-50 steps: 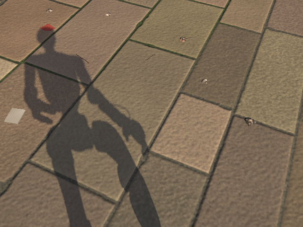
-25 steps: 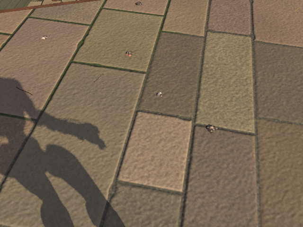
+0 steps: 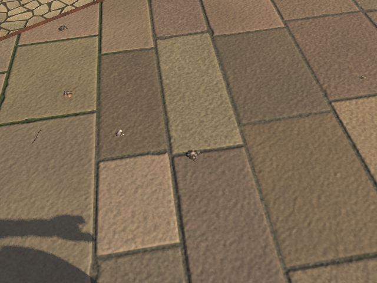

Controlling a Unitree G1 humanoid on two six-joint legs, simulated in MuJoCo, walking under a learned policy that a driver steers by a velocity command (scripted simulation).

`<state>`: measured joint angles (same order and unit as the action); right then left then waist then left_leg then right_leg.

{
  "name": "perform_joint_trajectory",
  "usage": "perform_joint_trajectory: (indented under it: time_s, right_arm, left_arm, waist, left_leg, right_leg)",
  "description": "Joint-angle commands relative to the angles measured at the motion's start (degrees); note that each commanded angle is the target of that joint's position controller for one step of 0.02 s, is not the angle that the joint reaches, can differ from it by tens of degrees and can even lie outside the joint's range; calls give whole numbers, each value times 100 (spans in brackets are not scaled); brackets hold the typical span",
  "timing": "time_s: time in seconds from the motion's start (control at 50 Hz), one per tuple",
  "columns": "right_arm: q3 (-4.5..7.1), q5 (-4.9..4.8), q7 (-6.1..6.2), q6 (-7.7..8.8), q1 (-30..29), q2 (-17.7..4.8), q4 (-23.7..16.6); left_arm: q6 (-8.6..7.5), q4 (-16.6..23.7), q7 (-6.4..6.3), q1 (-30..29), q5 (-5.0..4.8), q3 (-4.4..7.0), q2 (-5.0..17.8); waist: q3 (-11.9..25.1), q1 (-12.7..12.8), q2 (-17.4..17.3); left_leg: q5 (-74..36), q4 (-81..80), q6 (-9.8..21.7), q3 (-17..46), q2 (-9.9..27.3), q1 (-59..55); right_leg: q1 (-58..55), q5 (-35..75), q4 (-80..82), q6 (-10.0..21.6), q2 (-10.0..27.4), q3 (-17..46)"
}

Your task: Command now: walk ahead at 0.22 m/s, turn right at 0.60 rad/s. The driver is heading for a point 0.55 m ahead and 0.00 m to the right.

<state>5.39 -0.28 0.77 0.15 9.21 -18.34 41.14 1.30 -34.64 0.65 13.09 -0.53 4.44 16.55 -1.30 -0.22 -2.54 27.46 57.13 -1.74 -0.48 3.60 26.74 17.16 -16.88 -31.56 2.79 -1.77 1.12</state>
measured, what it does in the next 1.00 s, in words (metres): walks ahead, turning right: left foot, then right foot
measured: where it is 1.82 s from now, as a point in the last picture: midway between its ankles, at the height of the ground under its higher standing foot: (242, 276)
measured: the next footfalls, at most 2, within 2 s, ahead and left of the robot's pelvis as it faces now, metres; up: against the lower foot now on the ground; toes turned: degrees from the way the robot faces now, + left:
left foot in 0.34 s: +0.23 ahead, +0.12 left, +0.00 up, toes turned -16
right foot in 0.82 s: +0.45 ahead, -0.22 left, +0.00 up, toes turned -17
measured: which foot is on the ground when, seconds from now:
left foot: up 0.00-0.32, down 0.34-0.82, up 0.84-1.00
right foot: down 0.00-0.36, up 0.38-0.80, down 0.82-1.00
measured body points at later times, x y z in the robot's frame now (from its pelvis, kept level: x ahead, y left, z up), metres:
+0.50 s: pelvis +0.17 +0.02 +0.01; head +0.18 +0.03 +0.46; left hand +0.34 +0.26 -0.10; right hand +0.21 -0.28 -0.09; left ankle +0.20 +0.13 -0.73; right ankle +0.08 -0.10 -0.65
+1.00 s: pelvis +0.39 -0.11 +0.01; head +0.43 -0.13 +0.45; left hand +0.60 +0.11 -0.09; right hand +0.41 -0.41 -0.12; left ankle +0.40 +0.05 -0.66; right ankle +0.41 -0.20 -0.73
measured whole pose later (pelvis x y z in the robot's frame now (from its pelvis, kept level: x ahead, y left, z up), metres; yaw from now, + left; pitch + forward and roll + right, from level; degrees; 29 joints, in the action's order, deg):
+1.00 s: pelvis +0.39 -0.11 +0.01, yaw -15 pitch +1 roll +0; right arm 2.7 -0.5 0.4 2.6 13.7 -18.6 45.3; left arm -4.0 -40.2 1.6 11.1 0.7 2.5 15.3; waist -3.6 -0.1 -2.2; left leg 23.2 62.4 -2.4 1.6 3.2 28.2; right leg 16.9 -8.2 -23.6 3.0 -1.7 -2.8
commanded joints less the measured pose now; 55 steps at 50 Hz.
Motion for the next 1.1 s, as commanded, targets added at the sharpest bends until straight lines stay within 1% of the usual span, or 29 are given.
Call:
perform_joint_trajectory:
  time_s: [0.02, 0.08, 0.14, 0.26, 0.3, 0.34, 0.36, 0.38, 0.4, 0.42, 0.44, 0.46, 0.5, 0.56, 0.62, 0.68, 0.74, 0.76, 0.78, 0.8, 0.82, 0.84, 0.86, 0.88, 0.92, 0.96, 1.0, 1.06, 1.1]
  right_arm:
    - [204, 33, -19, 272, -647, -729, -616]
    - [155, 46, -100, 437, -572, -513, -485]
    - [65, 24, -148, 512, -795, -315, -471]
    - [45, -105, -254, 630, -1044, -433, -585]
    - [88, -128, -256, 691, -767, -524, -540]
    - [163, -62, -205, 742, 3, -625, -342]
    - [219, 51, -160, 759, 815, -867, -231]
    - [351, 183, -202, 698, 1314, -1456, -11]
    - [262, 66, -250, 694, 1150, -1057, -46]
    - [152, -2, -228, 672, 991, -699, -62]
    - [89, 26, -208, 649, 844, -540, -102]
    - [47, 48, -187, 619, 739, -432, -67]
    - [-20, 84, -147, 618, 657, -325, -42]
    - [-4, -6, -123, 628, 752, -490, 85]
    - [16, -56, -104, 574, 881, -678, 211]
    - [18, -120, -110, 516, 1168, -804, 366]
    - [27, -172, -104, 433, 1326, -885, 506]
    - [29, -177, -96, 397, 1359, -912, 537]
    - [31, -188, -84, 365, 1315, -962, 548]
    - [-5, -173, -75, 345, 1306, -912, 542]
    - [-113, -49, -60, 354, 1210, -688, 403]
    - [-344, 41, -73, 430, 1910, 49, 210]
    - [-254, -65, -80, 511, 1846, -388, 378]
    - [-135, -192, -83, 514, 1393, -752, 265]
    - [-150, -47, -42, 443, 939, -634, 188]
    - [-170, -15, -25, 278, 1090, -416, 239]
    - [-225, 10, -3, 162, 1180, -190, 278]
    - [-310, 90, 1, 120, 724, -54, 157]
    - [-297, 68, -20, 109, 419, -159, 105]
  left_arm:
    - [-224, 261, -99, 233, -46, 207, 890]
    - [-285, 255, -191, 273, 49, 172, 859]
    - [-335, 141, -218, 427, -12, 221, 984]
    - [-311, -27, -164, 671, -111, 265, 1099]
    - [-292, -23, -145, 592, -105, 240, 1015]
    - [-283, -4, -152, 522, -77, 123, 635]
    - [-306, 53, -144, 523, 14, -19, 214]
    - [-374, 334, -191, 765, -166, -64, 103]
    - [-412, 165, -216, 871, -235, 48, 635]
    - [-419, 99, -200, 572, -195, 105, 844]
    - [-424, 50, -189, 427, -123, 89, 772]
    - [-458, 88, -160, 242, -68, 79, 699]
    - [-486, 94, -78, 123, -57, 46, 536]
    - [-495, 194, -32, -222, 11, -57, 321]
    - [-567, 310, 29, -751, 13, -170, 128]
    - [-601, 390, 106, -1187, -46, -182, 157]
    - [-612, 493, 169, -1385, -83, -126, 320]
    - [-624, 491, 174, -1299, -74, -83, 407]
    - [-632, 413, 158, -926, -52, -1, 543]
    - [-624, 185, 115, -145, -28, 135, 757]
    - [-596, 0, 44, 827, 57, 247, 1081]
    - [-559, -57, 9, 1156, 197, 333, 1703]
    - [-531, -72, 18, 1231, 164, 218, 1201]
    - [-532, -69, 26, 782, 133, 101, 932]
    - [-544, -109, 77, 98, 67, -22, 552]
    - [-602, -176, 100, -229, 121, -34, 496]
    - [-674, -309, 86, -435, 144, -33, 502]
    - [-649, -495, 14, -587, 138, -6, 632]
    - [-587, -665, -15, -410, 138, 5, 717]
  waist:
    - [63, 219, 1121]
    - [142, 151, 1039]
    - [87, 246, 1056]
    - [-9, 338, 1074]
    - [39, 153, 1126]
    - [330, -245, 1037]
    - [898, -544, 356]
    - [1171, -376, -1472]
    - [662, -358, -1147]
    - [135, -376, -762]
    - [1, -318, -434]
    - [-121, -263, -310]
    - [-115, -145, -409]
    - [-172, -170, -333]
    - [-202, -336, -243]
    - [-216, -478, -248]
    - [-282, -386, -291]
    - [-222, -274, -300]
    - [10, 13, -289]
    - [496, 438, -198]
    - [1259, 885, 24]
    - [2198, 518, 1659]
    - [2573, 687, 1599]
    - [1627, 601, 1245]
    - [814, 228, 644]
    - [663, -107, 734]
    - [607, -288, 727]
    - [585, -236, 822]
    - [640, -95, 764]
  left_leg:
    - [-654, 270, 94, 459, 92, 1922]
    - [-1569, -417, -1, 321, -108, 1423]
    - [-1981, -1529, -103, 303, -291, 911]
    - [-1831, -2612, -77, 426, -461, -73]
    - [-1775, -2894, 49, 412, -473, -624]
    - [-1885, -3255, 268, 418, -268, -1872]
    - [-1341, -3414, 615, 1345, 618, -3027]
    - [691, -4204, 1437, 3890, 1678, -3954]
    - [1573, -4485, 1597, 4473, 1873, -3707]
    - [1155, -4421, 1464, 3775, 1667, -3336]
    - [466, -4414, 1356, 3132, 1399, -3067]
    - [-137, -4468, 1351, 2722, 1243, -2832]
    - [-978, -4652, 1279, 2054, 982, -2423]
    - [-1848, -4885, 1408, 1488, 910, -2201]
    - [-2509, -4909, 1324, 918, 784, -2063]
    - [-2714, -4857, 1240, 684, 831, -2044]
    - [-3134, -4686, 1121, 700, 1089, -2466]
    - [-3665, -4468, 1063, 725, 1115, -2552]
    - [-4562, -3969, 971, 616, 1031, -2554]
    - [-5167, -3028, 837, 420, 772, -2305]
    - [-4273, -1567, 586, 226, 479, -1408]
    - [-628, 738, 123, 25, -478, 669]
    - [698, 1559, 69, 846, -579, 1019]
    - [492, 1843, 63, 798, -331, 1326]
    - [-69, 1260, 4, 460, 83, 1121]
    - [-459, 777, -63, 410, 205, 329]
    - [-742, 145, -158, 344, 175, -105]
    - [-1607, -1126, -144, 259, 141, -519]
    - [-2099, -1599, -116, 234, 62, -690]
  right_leg:
    - [-1338, -1623, 2035, 1094, 1551, 2591]
    - [-1175, -722, 2112, 992, 1233, 2133]
    - [-939, -270, 2014, 936, 1063, 1859]
    - [-518, -524, 1692, 948, 1122, 2398]
    - [-440, -501, 1445, 856, 1059, 2590]
    - [-48, -411, 716, 565, 690, 2353]
    - [536, -668, -777, 289, 280, 1759]
    - [2179, -1683, -2519, -7, -379, 954]
    - [2889, -1605, -3443, -97, -49, 1058]
    - [3102, -1098, -3723, -85, 124, 1046]
    - [3021, -696, -3746, -93, 241, 914]
    - [3007, -394, -3578, -101, 353, 858]
    - [2632, -31, -3196, -133, 546, 670]
    - [2569, 380, -2430, -306, 661, 303]
    - [2162, 1149, -1244, -360, 643, 73]
    - [1617, 1617, -476, -333, 482, -106]
    - [1411, 1445, -43, -109, 400, -85]
    - [1101, 1297, 96, -19, 324, -110]
    - [452, 1247, 286, 103, 183, -211]
    - [-704, 1299, 429, 253, 62, -310]
    - [-2288, 1594, 206, 519, 750, 301]
    - [-4232, 1762, 430, 1419, 2474, 2906]
    - [-3991, 2135, 974, 1633, 2619, 3810]
    - [-3277, 2983, 926, 1439, 2392, 2745]
    - [-1951, 4139, 1042, 1181, 1824, 1474]
    - [-1017, 4422, 1410, 1099, 1607, 1006]
    - [-521, 4753, 1608, 1168, 1514, 623]
    - [-293, 4653, 1669, 1046, 1295, 144]
    - [-420, 4336, 1668, 1005, 1303, 139]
